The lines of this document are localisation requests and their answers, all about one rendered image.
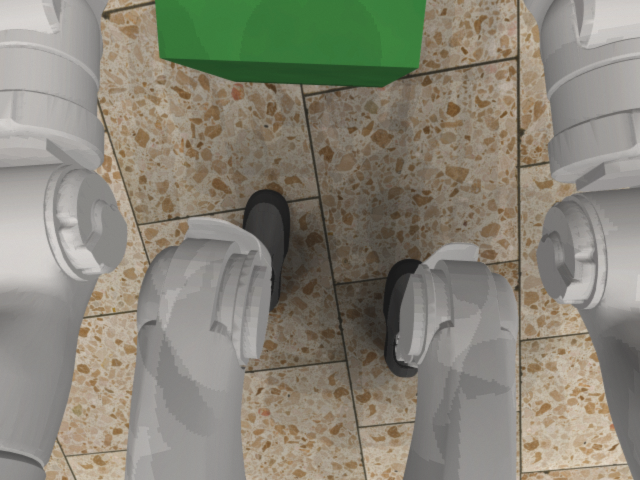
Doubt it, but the right robot upper arm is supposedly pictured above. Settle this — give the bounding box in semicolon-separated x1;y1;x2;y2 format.
536;187;640;480

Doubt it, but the left robot foot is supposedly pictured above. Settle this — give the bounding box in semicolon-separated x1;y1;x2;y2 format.
243;189;290;312

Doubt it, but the right robot forearm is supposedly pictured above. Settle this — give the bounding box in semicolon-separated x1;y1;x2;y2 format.
523;0;640;192

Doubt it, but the left robot upper arm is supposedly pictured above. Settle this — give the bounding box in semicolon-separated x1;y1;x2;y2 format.
0;163;127;480

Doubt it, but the carton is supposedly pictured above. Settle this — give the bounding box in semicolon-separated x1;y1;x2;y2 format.
155;0;426;88

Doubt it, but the robot right thigh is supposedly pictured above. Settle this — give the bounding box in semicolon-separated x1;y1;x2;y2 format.
402;260;517;480

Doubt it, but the left robot forearm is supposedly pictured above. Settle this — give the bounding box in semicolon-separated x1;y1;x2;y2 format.
0;0;108;171

